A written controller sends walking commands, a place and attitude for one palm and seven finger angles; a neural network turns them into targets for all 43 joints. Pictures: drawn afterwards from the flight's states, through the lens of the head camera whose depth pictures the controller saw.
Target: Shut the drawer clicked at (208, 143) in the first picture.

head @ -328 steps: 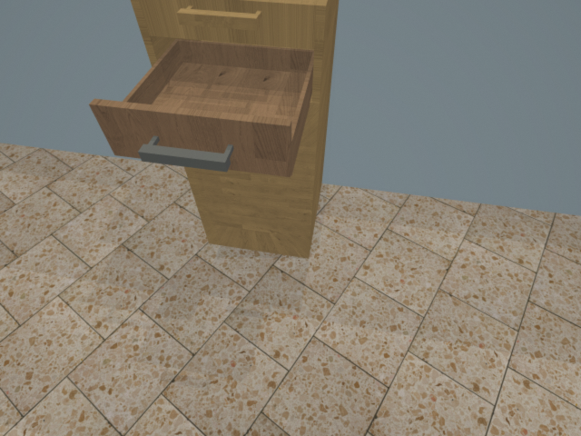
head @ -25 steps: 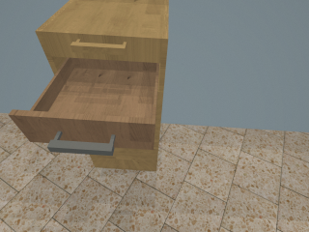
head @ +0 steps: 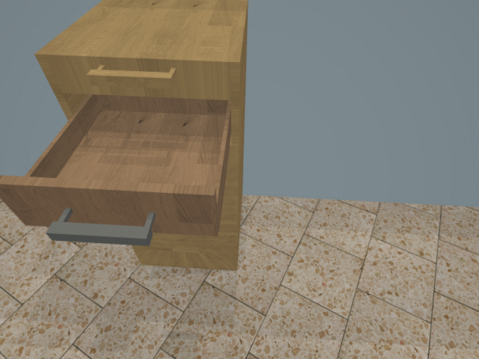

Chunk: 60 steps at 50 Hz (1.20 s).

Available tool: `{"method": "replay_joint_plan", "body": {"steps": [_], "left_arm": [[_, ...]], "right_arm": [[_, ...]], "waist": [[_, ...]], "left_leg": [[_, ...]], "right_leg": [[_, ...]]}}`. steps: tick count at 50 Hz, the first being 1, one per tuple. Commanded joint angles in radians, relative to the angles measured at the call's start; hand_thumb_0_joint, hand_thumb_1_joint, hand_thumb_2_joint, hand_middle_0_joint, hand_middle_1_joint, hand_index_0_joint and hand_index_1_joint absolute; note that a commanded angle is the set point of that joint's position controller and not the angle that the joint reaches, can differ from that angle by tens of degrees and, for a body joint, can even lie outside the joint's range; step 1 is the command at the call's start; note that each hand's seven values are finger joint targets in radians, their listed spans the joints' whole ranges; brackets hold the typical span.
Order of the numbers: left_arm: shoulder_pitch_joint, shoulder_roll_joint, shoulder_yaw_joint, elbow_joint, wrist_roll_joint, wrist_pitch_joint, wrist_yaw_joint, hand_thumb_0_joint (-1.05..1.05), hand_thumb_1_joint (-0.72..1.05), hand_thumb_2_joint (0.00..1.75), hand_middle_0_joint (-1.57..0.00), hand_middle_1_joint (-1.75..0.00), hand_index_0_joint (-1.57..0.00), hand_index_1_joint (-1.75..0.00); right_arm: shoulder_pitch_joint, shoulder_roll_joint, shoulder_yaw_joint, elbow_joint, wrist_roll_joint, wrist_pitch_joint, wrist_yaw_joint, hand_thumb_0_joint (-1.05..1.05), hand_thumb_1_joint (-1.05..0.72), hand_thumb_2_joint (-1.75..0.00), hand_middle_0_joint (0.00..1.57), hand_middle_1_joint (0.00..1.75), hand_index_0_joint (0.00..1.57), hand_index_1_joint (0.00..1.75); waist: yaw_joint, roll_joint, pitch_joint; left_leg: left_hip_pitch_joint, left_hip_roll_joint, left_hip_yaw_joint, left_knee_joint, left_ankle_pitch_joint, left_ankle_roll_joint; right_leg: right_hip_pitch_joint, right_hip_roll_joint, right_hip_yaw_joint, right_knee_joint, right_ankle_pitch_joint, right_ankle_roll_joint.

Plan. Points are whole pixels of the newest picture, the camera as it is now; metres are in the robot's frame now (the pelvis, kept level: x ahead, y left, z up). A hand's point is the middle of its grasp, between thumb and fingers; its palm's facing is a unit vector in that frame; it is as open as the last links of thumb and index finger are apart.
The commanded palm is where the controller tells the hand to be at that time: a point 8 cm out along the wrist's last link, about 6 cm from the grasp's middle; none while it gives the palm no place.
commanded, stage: come to a stop and stand still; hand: left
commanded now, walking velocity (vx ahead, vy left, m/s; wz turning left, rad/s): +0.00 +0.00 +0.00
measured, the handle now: (105, 224) +0.33 +0.25 +0.04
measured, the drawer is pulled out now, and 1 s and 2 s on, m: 0.28 0.28 0.28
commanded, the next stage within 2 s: look again from close up in 0.46 s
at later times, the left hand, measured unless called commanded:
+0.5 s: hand out of the picture +0.00 +0.12 -0.17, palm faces +0.03 -0.99 -0.15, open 7.4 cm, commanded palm none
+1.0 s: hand out of the picture -0.01 +0.13 -0.17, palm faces +0.05 -0.99 -0.14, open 7.4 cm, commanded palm none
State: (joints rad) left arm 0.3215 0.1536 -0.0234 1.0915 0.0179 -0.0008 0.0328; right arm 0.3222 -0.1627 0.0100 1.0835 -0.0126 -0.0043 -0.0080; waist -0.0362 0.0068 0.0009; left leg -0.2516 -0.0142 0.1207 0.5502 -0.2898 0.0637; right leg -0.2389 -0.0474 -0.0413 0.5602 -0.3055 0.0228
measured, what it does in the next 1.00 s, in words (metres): stands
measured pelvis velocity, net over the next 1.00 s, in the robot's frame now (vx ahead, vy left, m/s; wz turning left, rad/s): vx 0.02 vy -0.02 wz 0.01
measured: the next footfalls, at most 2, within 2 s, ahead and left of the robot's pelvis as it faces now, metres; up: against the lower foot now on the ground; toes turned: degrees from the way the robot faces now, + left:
none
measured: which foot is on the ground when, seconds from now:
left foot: down 0.00-1.00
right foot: down 0.00-1.00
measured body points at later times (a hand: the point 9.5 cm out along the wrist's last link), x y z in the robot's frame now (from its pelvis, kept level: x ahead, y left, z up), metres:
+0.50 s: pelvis +0.02 -0.03 +0.01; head +0.02 -0.02 +0.46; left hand +0.00 +0.18 -0.16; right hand +0.03 -0.26 -0.15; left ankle +0.01 +0.08 -0.73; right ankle +0.00 -0.13 -0.73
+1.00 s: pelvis +0.02 -0.02 +0.01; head +0.02 -0.01 +0.46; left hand -0.01 +0.18 -0.16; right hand -0.01 -0.22 -0.15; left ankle +0.01 +0.08 -0.73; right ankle +0.00 -0.13 -0.73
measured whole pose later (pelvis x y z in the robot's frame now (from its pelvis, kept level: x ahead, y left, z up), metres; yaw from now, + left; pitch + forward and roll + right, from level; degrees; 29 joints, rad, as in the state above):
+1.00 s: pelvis +0.02 -0.02 +0.01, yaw +0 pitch -1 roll +0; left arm 0.36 0.11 0.00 1.10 0.02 -0.02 0.04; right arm 0.30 -0.10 0.02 1.17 0.00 -0.02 -0.03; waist -0.01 -0.02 0.02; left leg -0.17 0.01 0.10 0.45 -0.26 0.03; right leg -0.15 -0.02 -0.06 0.44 -0.27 0.00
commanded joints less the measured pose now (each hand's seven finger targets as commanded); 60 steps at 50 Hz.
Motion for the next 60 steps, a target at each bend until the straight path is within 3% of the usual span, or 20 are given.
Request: {"method": "replay_joint_plan", "body": {"steps": [1, 4, 7, 9, 15, 23, 30, 32, 39, 54, 58, 59, 60], "left_arm": [[0.044, 0.076, 0.009, -0.033, -0.005, -0.04, 0.012, 0.0, 0.9, 0.9, -0.2, -0.3, -0.2, -0.3], [0.071, 0.073, 0.011, -0.02, -0.005, -0.048, 0.016, 0.0, 0.9, 0.9, -0.2, -0.3, -0.2, -0.3], [0.081, 0.071, 0.012, -0.013, -0.003, -0.048, 0.017, 0.0, 0.9, 0.9, -0.2, -0.3, -0.2, -0.3], [0.083, 0.073, 0.016, -0.012, -0.003, -0.048, 0.018, 0.0, 0.9, 0.9, -0.2, -0.3, -0.2, -0.3], [0.091, 0.075, 0.021, -0.008, -0.002, -0.045, 0.017, 0.0, 0.9, 0.9, -0.2, -0.3, -0.2, -0.3], [0.095, 0.069, 0.026, -0.012, -0.002, -0.04, 0.017, 0.0, 0.9, 0.9, -0.2, -0.3, -0.2, -0.3], [0.099, 0.067, 0.029, -0.013, -0.005, -0.038, 0.017, 0.0, 0.9, 0.9, -0.2, -0.3, -0.2, -0.3], [0.102, 0.065, 0.031, -0.013, -0.004, -0.038, 0.018, 0.0, 0.9, 0.9, -0.2, -0.3, -0.2, -0.3], [0.107, 0.055, 0.031, -0.012, -0.005, -0.035, 0.018, 0.0, 0.9, 0.9, -0.2, -0.3, -0.2, -0.3], [0.131, 0.028, 0.034, -0.005, -0.003, -0.031, 0.018, 0.0, 0.9, 0.9, -0.2, -0.3, -0.2, -0.3], [0.135, 0.021, 0.033, -0.004, -0.002, -0.029, 0.018, 0.0, 0.9, 0.9, -0.2, -0.3, -0.2, -0.3], [0.142, 0.08, 0.025, 0.027, 0.013, -0.041, 0.047, 0.0, 0.9, 0.9, -0.2, -0.3, -0.2, -0.3], [-0.566, 0.229, 0.04, -1.568, -0.194, -0.227, 0.038, 0.0, 0.9, 0.9, -0.22, -0.32, -0.22, -0.32]], "right_arm": [[0.039, -0.076, -0.013, -0.022, 0.002, -0.024, -0.006, 0.0, -0.9, -0.9, 0.2, 0.3, 0.2, 0.3], [0.023, -0.074, -0.011, -0.008, 0.006, -0.032, -0.012, 0.0, -0.9, -0.9, 0.2, 0.3, 0.2, 0.3], [0.002, -0.072, -0.013, 0.006, 0.007, -0.029, -0.015, 0.0, -0.9, -0.9, 0.2, 0.3, 0.2, 0.3], [-0.013, -0.072, -0.013, 0.01, 0.006, -0.028, -0.016, 0.0, -0.9, -0.9, 0.2, 0.3, 0.2, 0.3], [-0.04, -0.066, -0.012, 0.022, 0.007, -0.022, -0.019, 0.0, -0.9, -0.9, 0.2, 0.3, 0.2, 0.3], [-0.032, -0.06, -0.01, 0.042, 0.006, -0.019, -0.019, 0.0, -0.9, -0.9, 0.2, 0.3, 0.2, 0.3], [-0.005, -0.054, -0.009, 0.059, 0.004, -0.019, -0.02, 0.0, -0.9, -0.9, 0.2, 0.3, 0.2, 0.3], [0.007, -0.049, -0.008, 0.062, 0.006, -0.02, -0.02, 0.0, -0.9, -0.9, 0.2, 0.3, 0.2, 0.3], [0.03, -0.04, -0.008, 0.073, 0.006, -0.017, -0.019, 0.0, -0.9, -0.9, 0.2, 0.3, 0.2, 0.3], [0.056, -0.029, -0.012, 0.072, 0.004, -0.022, -0.023, 0.0, -0.9, -0.9, 0.2, 0.3, 0.2, 0.3], [0.059, -0.031, -0.012, 0.069, 0.004, -0.023, -0.024, 0.0, -0.9, -0.9, 0.2, 0.3, 0.2, 0.3], [-0.056, -0.082, -0.015, -0.024, 0.012, -0.032, -0.016, 0.0, -0.9, -0.9, 0.2, 0.3, 0.2, 0.3], [-0.009, -0.279, -0.046, -0.413, 0.034, -0.175, -0.047, 0.0, -0.9, -0.9, 0.2, 0.3, 0.2, 0.3]], "waist": [[0.008, -0.046, 0.078], [0.016, -0.045, 0.028], [0.017, -0.062, 0.041], [0.019, -0.037, 0.038], [0.027, -0.011, 0.051], [0.035, -0.023, 0.073], [0.035, -0.004, 0.065], [0.036, -0.031, 0.057], [0.036, -0.028, 0.1], [0.033, 0.014, 0.093], [0.033, -0.004, 0.101], [0.067, 0.01, 0.148], [-0.097, 0.213, -0.362]], "left_leg": [[0.015, 0.106, -0.141, -0.141, 0.075, -0.019], [0.075, 0.116, -0.126, -0.11, 0.241, -0.02], [0.083, 0.117, -0.121, -0.122, 0.229, -0.025], [0.088, 0.116, -0.116, -0.127, 0.23, -0.028], [0.081, 0.112, -0.111, -0.143, 0.179, -0.033], [0.061, 0.112, -0.112, -0.162, 0.145, -0.036], [0.065, 0.116, -0.115, -0.172, 0.162, -0.035], [0.066, 0.118, -0.12, -0.173, 0.176, -0.032], [0.038, 0.114, -0.124, -0.193, 0.122, -0.033], [0.05, 0.121, -0.131, -0.207, 0.132, -0.023], [0.048, 0.124, -0.136, -0.215, 0.129, -0.02], [-0.03, 0.132, -0.118, -0.026, 0.281, -0.052], [0.268, 0.043, -0.133, -0.13, 0.346, -0.049]], "right_leg": [[-0.052, -0.063, 0.097, -0.138, 0.143, -0.064], [-0.004, -0.068, 0.097, -0.13, 0.307, -0.055], [0.003, -0.07, 0.096, -0.142, 0.327, -0.054], [0.016, -0.076, 0.097, -0.147, 0.343, -0.054], [0.035, -0.078, 0.099, -0.177, 0.319, -0.057], [0.046, -0.074, 0.087, -0.203, 0.26, -0.057], [0.06, -0.071, 0.077, -0.201, 0.251, -0.059], [0.072, -0.066, 0.073, -0.197, 0.26, -0.058], [0.046, -0.067, 0.069, -0.207, 0.185, -0.057], [0.031, -0.06, 0.057, -0.187, 0.172, -0.054], [0.027, -0.06, 0.051, -0.185, 0.168, -0.051], [-0.026, -0.097, 0.104, -0.196, 0.397, -0.046], [0.07, 0.012, -0.008, -0.078, 0.314, -0.049]]}}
